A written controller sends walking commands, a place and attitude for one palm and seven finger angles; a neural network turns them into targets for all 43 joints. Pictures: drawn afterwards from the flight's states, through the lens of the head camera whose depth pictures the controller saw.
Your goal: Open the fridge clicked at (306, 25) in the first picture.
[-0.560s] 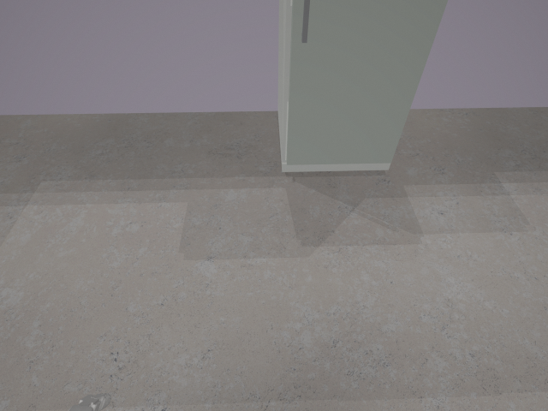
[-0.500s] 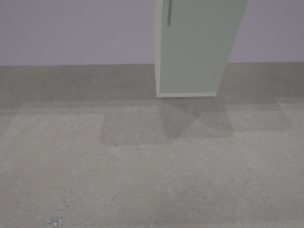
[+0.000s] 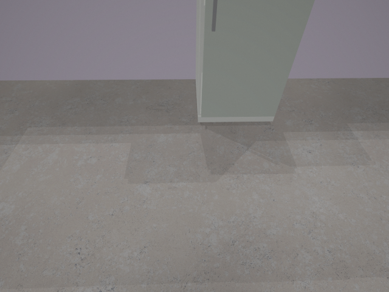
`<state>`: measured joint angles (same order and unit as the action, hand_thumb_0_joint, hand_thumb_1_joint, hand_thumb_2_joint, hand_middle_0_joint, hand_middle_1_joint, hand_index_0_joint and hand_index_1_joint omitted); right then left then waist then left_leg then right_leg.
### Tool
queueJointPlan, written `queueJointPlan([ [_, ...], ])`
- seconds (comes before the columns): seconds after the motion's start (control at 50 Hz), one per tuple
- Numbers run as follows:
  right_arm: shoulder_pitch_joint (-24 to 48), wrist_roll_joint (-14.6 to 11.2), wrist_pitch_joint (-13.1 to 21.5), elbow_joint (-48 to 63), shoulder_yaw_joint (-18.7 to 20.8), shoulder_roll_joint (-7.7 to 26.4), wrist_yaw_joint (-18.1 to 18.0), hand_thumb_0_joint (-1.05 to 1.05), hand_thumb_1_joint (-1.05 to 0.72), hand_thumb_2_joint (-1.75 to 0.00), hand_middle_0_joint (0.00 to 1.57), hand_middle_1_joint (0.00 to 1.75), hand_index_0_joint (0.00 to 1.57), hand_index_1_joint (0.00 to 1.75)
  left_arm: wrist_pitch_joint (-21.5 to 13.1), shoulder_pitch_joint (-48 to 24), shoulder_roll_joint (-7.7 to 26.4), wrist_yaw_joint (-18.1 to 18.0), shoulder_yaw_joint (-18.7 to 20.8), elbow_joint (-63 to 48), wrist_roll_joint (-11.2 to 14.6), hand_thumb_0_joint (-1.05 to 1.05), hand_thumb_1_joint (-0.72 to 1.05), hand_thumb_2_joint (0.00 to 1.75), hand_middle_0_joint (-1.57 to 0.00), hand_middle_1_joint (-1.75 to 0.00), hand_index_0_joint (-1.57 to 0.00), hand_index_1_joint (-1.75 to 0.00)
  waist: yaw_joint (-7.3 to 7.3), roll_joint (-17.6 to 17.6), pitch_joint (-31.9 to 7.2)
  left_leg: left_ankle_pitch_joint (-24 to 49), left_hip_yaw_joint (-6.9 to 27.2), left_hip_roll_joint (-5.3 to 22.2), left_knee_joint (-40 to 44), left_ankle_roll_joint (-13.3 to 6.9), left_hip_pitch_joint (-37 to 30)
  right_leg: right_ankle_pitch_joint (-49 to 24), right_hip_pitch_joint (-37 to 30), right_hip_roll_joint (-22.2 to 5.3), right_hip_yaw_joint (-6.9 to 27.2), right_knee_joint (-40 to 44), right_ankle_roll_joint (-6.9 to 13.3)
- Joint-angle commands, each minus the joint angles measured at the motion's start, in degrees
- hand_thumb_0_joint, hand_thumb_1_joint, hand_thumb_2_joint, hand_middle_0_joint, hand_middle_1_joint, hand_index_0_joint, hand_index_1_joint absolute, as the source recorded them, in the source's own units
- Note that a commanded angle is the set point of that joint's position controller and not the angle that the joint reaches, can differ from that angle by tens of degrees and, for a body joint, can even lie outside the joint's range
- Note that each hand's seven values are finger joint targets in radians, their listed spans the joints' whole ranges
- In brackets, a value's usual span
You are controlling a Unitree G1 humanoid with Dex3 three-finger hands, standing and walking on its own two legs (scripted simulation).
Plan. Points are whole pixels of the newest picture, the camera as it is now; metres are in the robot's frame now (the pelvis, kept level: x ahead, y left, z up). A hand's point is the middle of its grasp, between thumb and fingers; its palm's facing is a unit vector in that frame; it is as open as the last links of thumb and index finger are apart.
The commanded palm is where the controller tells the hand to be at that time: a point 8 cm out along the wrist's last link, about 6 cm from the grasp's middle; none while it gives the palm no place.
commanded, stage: stand and wait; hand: left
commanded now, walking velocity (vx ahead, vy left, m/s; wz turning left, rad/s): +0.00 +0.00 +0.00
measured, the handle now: out of the picture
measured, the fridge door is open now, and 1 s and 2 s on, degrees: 0 0 0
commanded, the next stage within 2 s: look at it before walking up in 0.26 s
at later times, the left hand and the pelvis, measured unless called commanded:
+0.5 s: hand out of the picture +0.07 +0.25 -0.15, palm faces -0.04 -0.94 -0.34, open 7.4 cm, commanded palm none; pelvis -0.01 +0.00 +0.00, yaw +0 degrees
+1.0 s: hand out of the picture +0.07 +0.26 -0.15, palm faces -0.04 -0.94 -0.34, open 7.4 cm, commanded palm none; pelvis +0.00 +0.01 +0.00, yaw +0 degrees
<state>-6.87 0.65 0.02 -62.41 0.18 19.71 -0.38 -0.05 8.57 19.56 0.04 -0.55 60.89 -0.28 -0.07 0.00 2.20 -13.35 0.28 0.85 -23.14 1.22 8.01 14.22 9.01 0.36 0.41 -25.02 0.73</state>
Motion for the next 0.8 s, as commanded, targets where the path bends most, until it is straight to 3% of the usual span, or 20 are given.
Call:
queueJointPlan([
  [0.0, 3.7, -0.1, 1.9, 3.8, 2.1, 11.2, -0.6, 0.0, -0.9, -0.9, 0.2, 0.3, 0.2, 0.3, -1.7, -2.9, 12.1, -0.9, 2.7, -3.5, -0.1, 0.0, 0.9, 0.9, -0.2, -0.3, -0.2, -0.3, 0.2, 0.5, -5.1, 10.4, 4.1, 5.5, 2.7, -2.6, -1.3, -12.9, -1.0, -7.4, 6.6, 5.1, 1.7],
  [0.14, 3.0, -0.1, 1.8, 3.0, 2.0, 11.3, -0.4, 0.0, -0.9, -0.9, 0.2, 0.3, 0.2, 0.3, -1.5, -3.5, 12.3, -0.7, 2.6, -2.9, -0.2, 0.0, 0.9, 0.9, -0.2, -0.3, -0.2, -0.3, 0.1, 0.8, -2.9, 6.7, 4.8, 5.4, 4.2, -2.5, 0.1, -6.6, 0.4, -7.1, 7.0, 6.9, 1.5],
  [0.44, 2.8, -0.1, 1.9, 2.4, 1.9, 11.5, -0.3, 0.0, -0.9, -0.9, 0.2, 0.3, 0.2, 0.3, -1.4, -3.3, 12.0, -0.6, 2.4, -2.8, -0.4, 0.0, 0.9, 0.9, -0.2, -0.3, -0.2, -0.3, 0.24, 0.4, -2.5, 5.4, 5.4, 5.6, 5.3, -2.8, 0.3, -3.8, 1.4, -6.8, 7.0, 7.5, 1.2],
  [0.54, 2.6, -0.2, 2.1, 2.3, 1.9, 11.5, -0.3, 0.0, -0.9, -0.9, 0.2, 0.3, 0.2, 0.3, -1.6, -3.1, 11.9, -0.6, 2.5, -2.7, -0.4, 0.0, 0.9, 0.9, -0.2, -0.3, -0.2, -0.3, 0.13, 0.7, -4.2, 7.6, 5.4, 5.7, 4.8, -2.7, -0.7, -6.7, 0.3, -7.0, 6.8, 7.0, 1.2],
  [0.78, 3.1, -0.2, 2.0, 2.1, 1.9, 11.7, -0.4, 0.0, -0.9, -0.9, 0.2, 0.3, 0.2, 0.3, -1.6, -2.7, 11.9, -0.7, 2.3, -2.2, -0.3, 0.0, 0.9, 0.9, -0.2, -0.3, -0.2, -0.3, 0.08, -0.2, -4.2, 9.0, 5.3, 6.0, 5.2, -2.7, -1.6, -9.2, 0.0, -6.9, 6.5, 6.8, 1.1],
])
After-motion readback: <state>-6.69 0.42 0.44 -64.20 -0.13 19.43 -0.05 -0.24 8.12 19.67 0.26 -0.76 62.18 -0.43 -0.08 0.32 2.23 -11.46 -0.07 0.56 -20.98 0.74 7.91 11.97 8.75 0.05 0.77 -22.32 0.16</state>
